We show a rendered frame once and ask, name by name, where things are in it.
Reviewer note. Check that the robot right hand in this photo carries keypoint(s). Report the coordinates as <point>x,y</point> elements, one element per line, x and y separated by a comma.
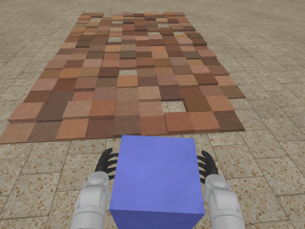
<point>209,166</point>

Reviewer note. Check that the robot right forearm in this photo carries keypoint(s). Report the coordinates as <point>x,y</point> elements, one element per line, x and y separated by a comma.
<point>224,208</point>

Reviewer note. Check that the robot left hand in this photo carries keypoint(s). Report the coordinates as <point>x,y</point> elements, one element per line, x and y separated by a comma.
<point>103,163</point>

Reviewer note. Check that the carton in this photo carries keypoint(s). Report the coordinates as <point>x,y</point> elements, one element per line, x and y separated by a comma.
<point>156,184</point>

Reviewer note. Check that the robot left forearm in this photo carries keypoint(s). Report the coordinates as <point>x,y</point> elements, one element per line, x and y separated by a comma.
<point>91,205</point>

